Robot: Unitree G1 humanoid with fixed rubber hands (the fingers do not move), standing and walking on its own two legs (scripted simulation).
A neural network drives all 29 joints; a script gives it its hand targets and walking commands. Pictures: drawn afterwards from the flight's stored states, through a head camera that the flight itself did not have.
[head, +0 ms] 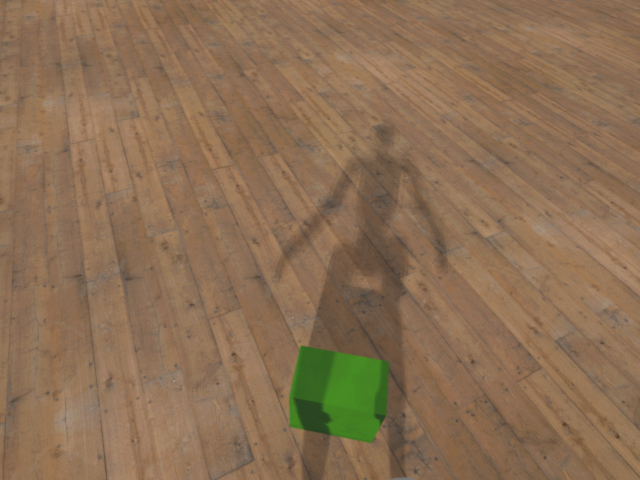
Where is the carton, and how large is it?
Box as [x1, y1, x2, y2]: [289, 346, 388, 442]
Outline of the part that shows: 300,346 289,395 290,426 371,442 386,412 388,361 306,346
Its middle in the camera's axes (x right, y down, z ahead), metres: +0.05 +0.44 +1.12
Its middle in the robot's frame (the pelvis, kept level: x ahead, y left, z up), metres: +0.47 -0.08 -0.65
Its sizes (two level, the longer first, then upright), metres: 0.250 0.146 0.249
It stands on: the floor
